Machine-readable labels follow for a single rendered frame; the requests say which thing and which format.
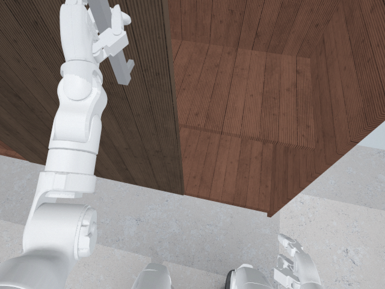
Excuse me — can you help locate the robot right hand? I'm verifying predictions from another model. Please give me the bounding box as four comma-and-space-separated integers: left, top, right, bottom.
274, 234, 321, 289

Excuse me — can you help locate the robot left forearm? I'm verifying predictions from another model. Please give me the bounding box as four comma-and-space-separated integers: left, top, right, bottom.
23, 60, 107, 252

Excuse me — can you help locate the robot left hand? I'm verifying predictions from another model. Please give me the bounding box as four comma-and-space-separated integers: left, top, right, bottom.
60, 0, 131, 68

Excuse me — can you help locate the handle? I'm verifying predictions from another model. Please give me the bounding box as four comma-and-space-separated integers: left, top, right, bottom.
87, 0, 135, 85

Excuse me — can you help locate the robot right shin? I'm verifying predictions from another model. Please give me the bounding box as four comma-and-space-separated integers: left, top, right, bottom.
238, 264, 253, 269

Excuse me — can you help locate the left robot upper arm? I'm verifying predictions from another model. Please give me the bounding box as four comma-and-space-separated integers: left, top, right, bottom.
0, 202, 97, 289

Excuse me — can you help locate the robot left thigh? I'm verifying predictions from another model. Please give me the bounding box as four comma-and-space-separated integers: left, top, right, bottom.
131, 263, 171, 289

